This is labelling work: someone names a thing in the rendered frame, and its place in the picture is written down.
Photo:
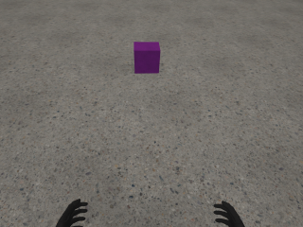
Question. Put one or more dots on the right robot hand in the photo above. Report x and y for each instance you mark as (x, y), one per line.
(233, 219)

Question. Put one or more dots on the left robot hand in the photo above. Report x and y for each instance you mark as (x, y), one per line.
(66, 220)

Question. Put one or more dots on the carton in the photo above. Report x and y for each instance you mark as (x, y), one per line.
(146, 57)

